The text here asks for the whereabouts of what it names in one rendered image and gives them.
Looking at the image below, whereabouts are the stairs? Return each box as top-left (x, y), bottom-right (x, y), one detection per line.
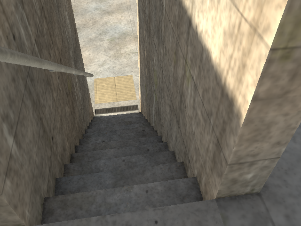
top-left (41, 110), bottom-right (203, 225)

